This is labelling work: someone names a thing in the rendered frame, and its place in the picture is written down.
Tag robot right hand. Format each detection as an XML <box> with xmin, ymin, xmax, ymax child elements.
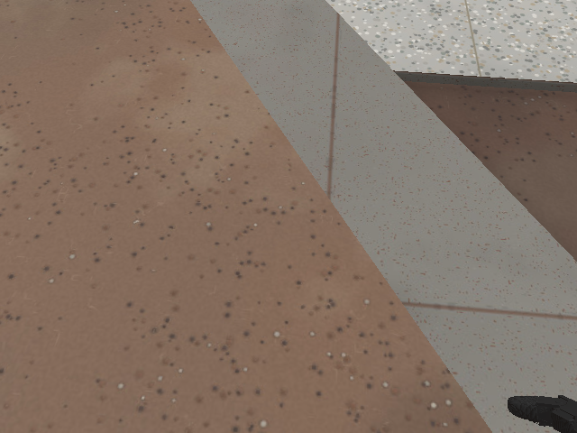
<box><xmin>508</xmin><ymin>395</ymin><xmax>577</xmax><ymax>433</ymax></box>

